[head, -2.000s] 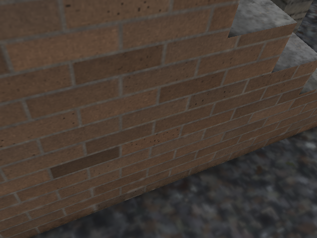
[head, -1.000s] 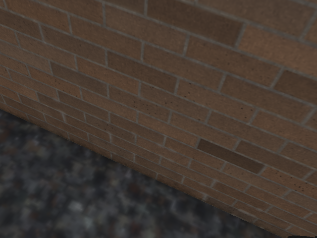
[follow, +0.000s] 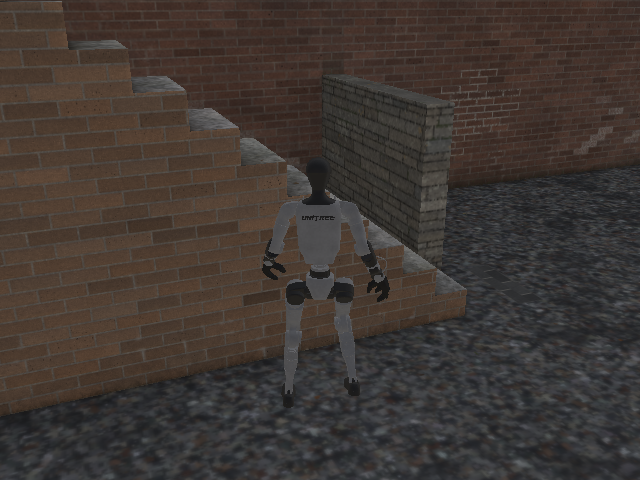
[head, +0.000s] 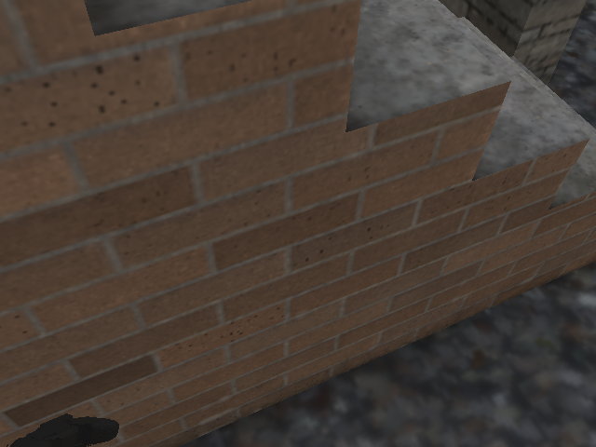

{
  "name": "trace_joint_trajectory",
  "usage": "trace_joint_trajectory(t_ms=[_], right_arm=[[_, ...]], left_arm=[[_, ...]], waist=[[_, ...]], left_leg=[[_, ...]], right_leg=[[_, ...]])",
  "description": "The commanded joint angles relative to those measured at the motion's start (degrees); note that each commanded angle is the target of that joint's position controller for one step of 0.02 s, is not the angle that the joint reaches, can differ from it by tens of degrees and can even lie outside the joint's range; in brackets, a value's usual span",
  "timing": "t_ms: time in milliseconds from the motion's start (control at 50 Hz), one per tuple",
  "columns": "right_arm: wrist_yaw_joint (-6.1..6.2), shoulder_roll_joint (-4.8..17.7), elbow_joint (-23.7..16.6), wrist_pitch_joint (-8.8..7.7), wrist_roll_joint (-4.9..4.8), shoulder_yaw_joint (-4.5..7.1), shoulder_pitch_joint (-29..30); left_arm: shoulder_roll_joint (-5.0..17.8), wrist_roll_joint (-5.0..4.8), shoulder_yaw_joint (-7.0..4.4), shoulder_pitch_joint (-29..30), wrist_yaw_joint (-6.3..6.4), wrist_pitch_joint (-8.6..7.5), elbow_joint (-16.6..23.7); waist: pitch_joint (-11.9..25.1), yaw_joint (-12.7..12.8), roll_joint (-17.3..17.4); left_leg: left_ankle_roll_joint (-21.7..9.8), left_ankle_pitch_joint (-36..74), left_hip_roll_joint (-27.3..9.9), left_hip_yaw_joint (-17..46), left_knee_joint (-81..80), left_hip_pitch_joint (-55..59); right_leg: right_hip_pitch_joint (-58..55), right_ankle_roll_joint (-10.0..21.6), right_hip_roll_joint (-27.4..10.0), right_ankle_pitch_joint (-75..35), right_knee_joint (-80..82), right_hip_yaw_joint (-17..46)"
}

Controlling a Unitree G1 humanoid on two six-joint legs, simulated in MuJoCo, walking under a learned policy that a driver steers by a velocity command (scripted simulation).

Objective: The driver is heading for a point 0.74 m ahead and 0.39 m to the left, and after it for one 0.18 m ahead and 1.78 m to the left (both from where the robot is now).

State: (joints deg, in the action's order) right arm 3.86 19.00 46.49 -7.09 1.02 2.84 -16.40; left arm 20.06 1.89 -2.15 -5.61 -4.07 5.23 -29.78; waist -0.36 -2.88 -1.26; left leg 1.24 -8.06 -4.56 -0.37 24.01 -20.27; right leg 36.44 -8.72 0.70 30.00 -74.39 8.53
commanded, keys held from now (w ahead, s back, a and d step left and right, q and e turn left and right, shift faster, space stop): w+q+shift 1.00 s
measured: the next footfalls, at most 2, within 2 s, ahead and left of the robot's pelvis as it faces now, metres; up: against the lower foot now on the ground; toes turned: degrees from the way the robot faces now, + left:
right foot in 0.16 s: +0.05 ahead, -0.24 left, +0.00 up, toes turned +9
left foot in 0.62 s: +0.03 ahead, +0.03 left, +0.00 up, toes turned +32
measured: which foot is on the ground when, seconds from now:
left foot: down 0.00-0.16, up 0.18-0.60, down 0.62-0.92, up 0.94-1.00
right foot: up 0.00-0.14, down 0.16-0.64, up 0.66-0.92, down 0.94-1.00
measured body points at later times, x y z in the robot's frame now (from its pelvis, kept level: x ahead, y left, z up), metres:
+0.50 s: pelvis +0.03 -0.12 +0.00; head +0.07 -0.12 +0.45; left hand +0.09 +0.21 -0.08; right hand +0.32 -0.30 -0.07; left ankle +0.03 +0.01 -0.68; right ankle +0.02 -0.25 -0.74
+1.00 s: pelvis +0.03 -0.12 -0.01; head +0.04 -0.10 +0.44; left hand -0.12 +0.17 -0.11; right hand +0.38 -0.14 -0.07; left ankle -0.03 +0.01 -0.69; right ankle +0.18 -0.17 -0.74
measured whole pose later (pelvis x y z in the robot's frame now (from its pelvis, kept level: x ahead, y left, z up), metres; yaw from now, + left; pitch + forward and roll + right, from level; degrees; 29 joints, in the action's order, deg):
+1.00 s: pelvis +0.03 -0.12 -0.01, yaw +50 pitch +1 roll -2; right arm -4.5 20.1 31.1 3.1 1.3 5.5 -5.1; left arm 16.8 1.2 -3.3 -11.7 8.1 -2.5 -43.7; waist -1.8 -1.3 1.9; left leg 0.0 -22.8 5.9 10.2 57.6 -34.0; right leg 20.7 -1.7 -0.3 11.8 -31.1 2.0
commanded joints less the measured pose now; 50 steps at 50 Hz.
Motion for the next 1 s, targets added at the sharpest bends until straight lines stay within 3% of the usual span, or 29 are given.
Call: trace_joint_trajectory(t_ms=[20, 80, 120, 140, 160, 180, 200, 260, 300, 320, 340, 400, 540, 600, 620, 640, 660, 680, 720, 740, 840, 860, 880, 900, 920, 940, 960, 980, 1000], right_arm=[[-2.65, 7.20, -8.73, -5.50, 1.57, 2.05, 8.52], [-1.62, 10.08, -11.46, -2.05, 3.08, 3.48, 13.08], [-2.13, 7.20, -11.48, 1.18, 3.67, 2.19, 11.08], [-2.49, 3.57, -10.34, 1.82, 4.58, 0.86, 5.72], [-2.74, -2.63, -9.77, 1.28, 4.58, -1.16, -1.84], [-3.31, -9.89, -15.10, -0.25, 3.97, -3.54, -1.42], [-3.87, -4.34, -15.58, -1.61, 2.49, -2.52, 6.77], [-4.22, -0.70, -11.70, -2.01, 1.80, 0.88, 2.44], [-6.80, -3.03, -11.35, -0.65, 1.15, 0.24, 2.24], [-7.11, -2.64, -11.07, 1.94, -1.84, -0.15, 1.52], [-3.12, 1.86, -11.85, 4.86, -3.73, 2.34, 5.95], [-1.87, -0.62, -16.23, 6.98, -0.46, 1.71, 10.14], [-4.93, 0.99, -16.03, 7.00, -1.95, 3.03, 12.90], [-4.93, 3.53, -13.22, 6.09, -2.08, 4.50, 6.94], [-3.92, 6.20, -11.28, 5.62, -1.48, 5.61, 0.96], [-2.75, 13.38, -10.94, 5.13, -0.77, 7.57, -3.40], [-2.40, 19.13, -11.49, 5.16, 2.73, 8.45, -1.90], [-2.49, 16.20, -13.73, 5.13, 2.66, 8.02, 2.84], [-1.03, 11.98, -15.22, 6.24, -1.10, 7.16, 11.93], [-0.83, 10.44, -16.00, 6.93, -2.67, 6.65, 14.31], [0.21, 8.88, -16.67, 8.66, -2.56, 6.37, 13.72], [-2.47, 8.27, -17.45, 9.70, -2.07, 5.20, 14.55], [-4.72, 8.19, -18.87, 9.66, -1.94, 5.21, 16.76], [-6.50, 6.46, -20.02, 9.18, -2.55, 4.21, 18.16], [-7.97, 1.15, -19.71, 8.72, -2.65, 2.59, 15.44], [-8.52, -2.48, -22.41, 7.85, -0.75, 1.28, 15.75], [-9.38, 1.26, -24.64, 7.62, -0.49, 1.62, 13.50], [-10.41, 9.05, -20.21, 10.05, 4.68, 3.33, 15.66], [-9.71, 8.48, -23.53, 10.15, -0.21, 3.99, 6.55]], left_arm=[[1.81, -0.89, 0.16, -9.07, -1.74, 3.19, -2.00], [-0.10, -2.44, 0.31, -10.75, -0.27, 3.15, -4.98], [-0.50, -4.57, 0.12, -13.71, -0.30, 2.38, -8.64], [2.46, -4.96, -1.60, -14.90, 0.13, 1.72, -9.38], [7.96, -3.76, -3.96, -16.50, 1.02, 0.69, -8.00], [15.79, -1.93, -6.41, -17.74, 3.07, -0.90, -6.29], [11.32, 1.31, -5.51, -18.29, 4.83, -3.35, -6.54], [1.07, -2.85, -2.38, 0.84, 6.09, -6.65, -4.16], [2.01, -1.60, -3.00, 3.37, 7.33, -8.09, -3.43], [0.98, 1.08, -3.33, -0.93, 7.79, -11.38, -3.05], [5.74, -0.55, -4.36, -0.58, 8.27, -8.40, -3.85], [5.30, -1.83, -4.77, -1.25, 10.42, -6.30, -4.48], [6.62, -1.33, -5.09, -0.16, 9.08, -4.81, -6.26], [5.85, -1.93, -4.93, 0.70, 8.76, -4.77, -6.59], [4.89, -1.62, -4.65, -0.28, 8.52, -5.21, -6.82], [1.62, 0.90, -3.68, 1.80, 8.43, -6.29, -3.42], [-2.49, 2.31, -1.52, 3.32, 7.92, -7.65, 0.55], [2.66, 0.78, -2.53, 6.08, 7.26, -8.46, -0.88], [3.14, 0.17, -2.67, 4.39, 7.71, -9.04, -2.04], [3.42, 0.60, -2.87, 3.84, 7.98, -9.05, -1.71], [-0.85, -0.45, -1.22, 3.47, 7.29, -8.61, -2.01], [2.13, -3.45, -2.06, -6.03, 9.02, -8.47, -6.83], [3.04, -3.94, -2.96, -10.80, 10.23, -8.28, -9.64], [5.20, -3.94, -4.11, -16.47, 10.89, -8.36, -11.75], [6.92, -3.05, -4.97, -17.70, 11.39, -8.56, -12.00], [8.43, 0.14, -4.29, -19.04, 12.45, -8.41, -10.20], [12.59, 1.10, -5.30, -16.65, 13.63, -8.79, -11.80], [16.07, 0.50, -7.02, -10.25, 13.96, -6.81, -12.39], [13.40, -1.37, -6.57, -6.06, 14.06, -8.92, -11.76]], waist=[[8.11, 2.23, 9.57], [3.01, 0.75, 12.52], [5.33, 0.90, 10.49], [8.47, 0.64, 7.14], [13.30, -0.19, 1.34], [16.03, -0.62, -13.44], [8.97, 5.44, -10.05], [5.96, -5.09, -7.70], [6.98, -4.94, -3.75], [6.32, 0.02, -1.87], [0.86, 0.23, 1.45], [5.50, 2.11, -5.52], [5.92, 3.88, -7.85], [7.58, 0.76, -7.81], [8.94, -2.20, -4.66], [8.84, -2.58, 9.16], [18.27, 1.24, 20.13], [20.52, -1.43, 8.48], [12.84, 3.46, 2.28], [10.30, 4.16, 4.73], [9.64, 3.53, 6.51], [9.32, 5.94, 6.46], [8.51, 6.45, 8.74], [8.42, 8.49, 9.19], [8.42, 7.94, 3.85], [9.09, 7.73, 0.62], [6.37, 4.84, -6.61], [1.34, 5.14, -3.59], [1.41, -1.67, -14.01]], left_leg=[[-12.09, 7.40, -9.90, 11.70, -9.63, -2.63], [-7.00, -7.48, -9.65, 9.35, -12.39, -13.32], [-8.70, -6.32, -11.55, 11.37, -7.81, -12.71], [-8.88, -6.06, -9.60, 10.35, -0.15, -13.19], [-5.99, -12.27, -2.78, 4.86, 11.05, -17.17], [-0.90, -32.55, 7.31, -4.33, 23.46, -31.92], [-0.29, -28.61, 2.11, 0.68, 34.97, -27.56], [-1.13, -18.50, 2.67, 1.45, 54.91, -22.59], [-0.23, -13.76, 1.92, -0.03, 48.56, -19.82], [3.79, -10.38, -0.31, 6.72, 47.40, -28.35], [3.68, -12.66, -0.75, 4.13, 46.99, -32.32], [4.60, -8.94, -1.24, 1.43, 37.50, -26.21], [0.43, -8.06, 1.69, -6.00, 20.71, -10.79], [-3.37, -4.39, 5.76, -8.45, 7.83, 1.57], [-6.40, 4.12, 6.44, -5.45, 2.08, 13.07], [-12.29, 44.50, -4.32, 12.47, 4.28, 28.96], [-26.75, 50.65, -17.54, 35.75, 1.54, 32.71], [-25.78, 45.03, -16.27, 31.73, -0.95, 30.19], [-17.80, 28.32, -10.11, 23.76, -2.32, 19.90], [-16.24, 24.65, -8.97, 22.69, -3.21, 14.96], [-12.45, 10.15, -3.58, 21.35, -2.71, 6.62], [-14.43, 6.57, 4.06, 14.00, -1.88, 0.07], [-13.37, -0.60, 4.73, 15.56, -0.72, -7.78], [-10.83, -11.53, 6.04, 16.55, 2.64, -15.45], [-6.91, -18.60, 10.20, 14.12, 17.66, -23.26], [-3.86, -26.76, 9.67, 17.66, 33.47, -26.64], [0.19, -25.54, 5.86, 15.63, 42.87, -32.27], [-0.10, -14.67, 4.84, 14.33, 45.42, -25.83], [0.37, -13.65, 1.02, 17.61, 50.77, -26.03]], right_leg=[[-8.55, -4.67, -2.60, -1.23, 9.35, -1.91], [-21.00, -0.46, -1.64, -3.54, 32.38, -3.63], [-30.82, 4.75, 0.06, -18.68, 49.03, -4.82], [-37.81, 9.55, 0.93, -20.69, 52.87, -4.58], [-45.98, 19.60, -5.24, -44.30, 49.29, -1.44], [-48.07, 38.30, -24.04, -56.73, 52.81, 16.40], [-34.91, 35.88, -24.44, -37.44, 58.65, 17.51], [-22.05, 24.23, -18.41, -31.28, 60.30, 4.66], [-25.07, 21.84, -17.94, -35.45, 59.97, -0.87], [-35.43, 21.70, -23.95, -50.42, 57.06, 4.06], [-36.85, 16.63, -21.73, -61.30, 52.99, -2.41], [-36.89, 17.02, -22.03, -58.47, 53.71, -6.47], [-34.41, 16.05, -19.06, -56.34, 49.07, -16.73], [-31.72, 12.34, -16.61, -59.01, 38.37, -21.04], [-24.31, 8.76, -13.80, -55.10, 29.50, -22.42], [-2.28, 3.35, -8.21, -11.74, 12.87, -22.08], [9.77, -0.30, -0.64, 12.12, -1.50, -10.68], [8.64, 0.21, -2.27, 9.75, -3.44, -1.93], [6.80, 1.64, -3.54, -0.67, 5.19, -1.24], [4.24, 1.79, -2.23, -3.27, 7.67, -1.78], [-5.51, 3.46, 3.99, -11.96, 22.74, -3.67], [-17.67, 5.46, 5.03, -10.63, 37.69, -6.89], [-28.70, 5.93, 5.12, -17.52, 42.90, -8.07], [-38.78, 7.27, 2.29, -23.45, 48.79, -5.53], [-46.09, 10.63, -7.97, -26.19, 50.93, 3.78], [-43.03, 16.77, -25.26, -21.43, 53.50, 20.01], [-32.46, 26.92, -39.56, -10.23, 67.76, 38.70], [-24.30, 23.27, -38.75, -0.98, 72.89, 35.28], [-25.09, 18.60, -29.98, 0.65, 67.52, 26.37]])
Velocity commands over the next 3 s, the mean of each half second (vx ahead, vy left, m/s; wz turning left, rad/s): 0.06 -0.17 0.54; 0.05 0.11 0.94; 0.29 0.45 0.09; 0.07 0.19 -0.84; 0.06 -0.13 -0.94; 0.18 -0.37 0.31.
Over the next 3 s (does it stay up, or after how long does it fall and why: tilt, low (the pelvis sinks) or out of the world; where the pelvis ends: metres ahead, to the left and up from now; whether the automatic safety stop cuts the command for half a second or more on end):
stays up -0.16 -0.12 0.00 its command is cut before an obstacle from the start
